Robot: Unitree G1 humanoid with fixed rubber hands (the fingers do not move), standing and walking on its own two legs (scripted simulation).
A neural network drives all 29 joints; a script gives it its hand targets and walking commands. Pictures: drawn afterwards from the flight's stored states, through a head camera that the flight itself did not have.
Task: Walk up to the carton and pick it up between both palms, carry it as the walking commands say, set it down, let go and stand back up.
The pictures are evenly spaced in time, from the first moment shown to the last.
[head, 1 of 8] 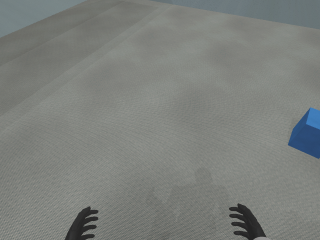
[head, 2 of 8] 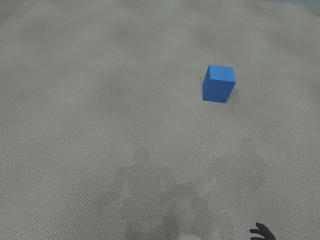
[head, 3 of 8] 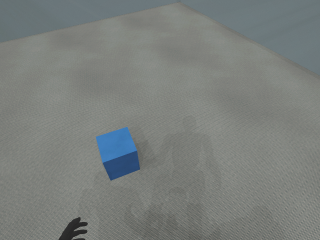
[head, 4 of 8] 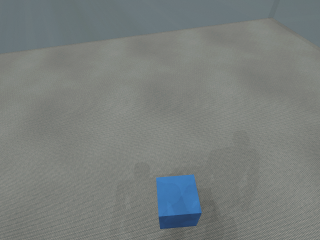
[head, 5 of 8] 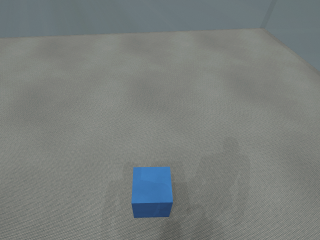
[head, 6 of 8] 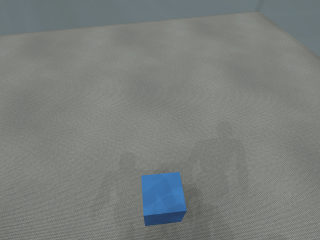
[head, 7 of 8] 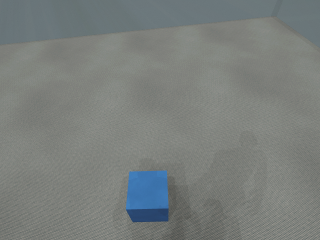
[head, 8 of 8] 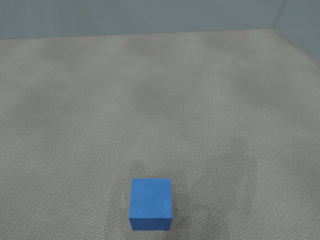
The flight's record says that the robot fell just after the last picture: no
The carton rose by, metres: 0.00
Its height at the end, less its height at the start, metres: +0.00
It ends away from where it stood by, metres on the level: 0.00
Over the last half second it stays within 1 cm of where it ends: yes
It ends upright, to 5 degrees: yes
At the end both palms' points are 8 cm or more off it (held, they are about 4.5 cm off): yes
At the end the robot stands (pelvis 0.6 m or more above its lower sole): yes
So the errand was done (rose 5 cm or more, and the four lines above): no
